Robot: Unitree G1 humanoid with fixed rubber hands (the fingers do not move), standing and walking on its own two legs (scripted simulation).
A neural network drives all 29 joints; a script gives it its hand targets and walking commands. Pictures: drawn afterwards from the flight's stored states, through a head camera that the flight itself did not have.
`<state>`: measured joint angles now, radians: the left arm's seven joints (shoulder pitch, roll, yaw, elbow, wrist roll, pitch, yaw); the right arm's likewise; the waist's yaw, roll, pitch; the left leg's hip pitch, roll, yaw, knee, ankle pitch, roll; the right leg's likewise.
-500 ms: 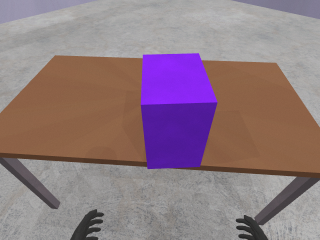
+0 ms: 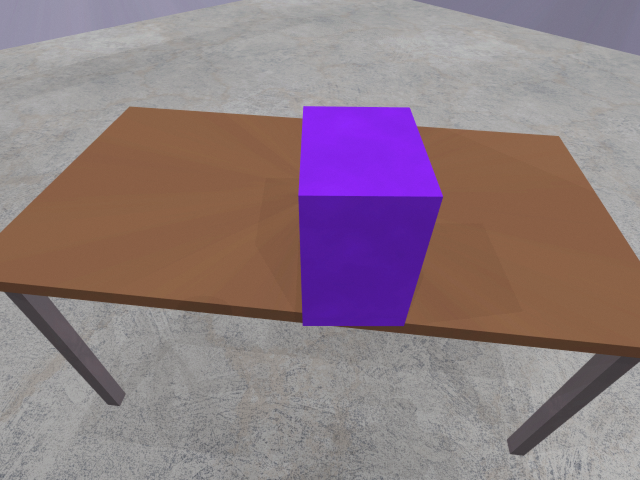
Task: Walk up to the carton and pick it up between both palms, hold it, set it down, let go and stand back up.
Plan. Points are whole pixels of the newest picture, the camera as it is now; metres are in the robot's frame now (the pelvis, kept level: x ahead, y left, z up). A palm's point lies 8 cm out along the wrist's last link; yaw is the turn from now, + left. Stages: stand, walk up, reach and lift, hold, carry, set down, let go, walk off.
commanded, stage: stand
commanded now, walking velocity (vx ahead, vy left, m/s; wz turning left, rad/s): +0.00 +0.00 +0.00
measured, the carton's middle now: (355, 219) +0.53 -0.02 +0.04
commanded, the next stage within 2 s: none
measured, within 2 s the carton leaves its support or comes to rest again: neither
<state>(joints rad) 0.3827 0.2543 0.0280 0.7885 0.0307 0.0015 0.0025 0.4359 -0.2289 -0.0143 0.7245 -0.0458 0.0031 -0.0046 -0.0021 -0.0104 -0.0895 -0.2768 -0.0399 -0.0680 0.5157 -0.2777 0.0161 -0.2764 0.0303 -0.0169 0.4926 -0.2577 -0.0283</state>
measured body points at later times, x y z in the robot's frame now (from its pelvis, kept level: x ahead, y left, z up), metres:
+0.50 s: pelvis +0.00 +0.01 +0.00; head -0.01 +0.02 +0.45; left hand +0.02 +0.26 -0.14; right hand +0.03 -0.24 -0.13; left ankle -0.01 +0.11 -0.74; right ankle +0.00 -0.10 -0.74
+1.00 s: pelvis +0.01 +0.00 +0.00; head -0.01 +0.01 +0.45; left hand +0.00 +0.24 -0.15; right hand +0.01 -0.23 -0.14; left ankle -0.01 +0.11 -0.74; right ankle +0.00 -0.10 -0.74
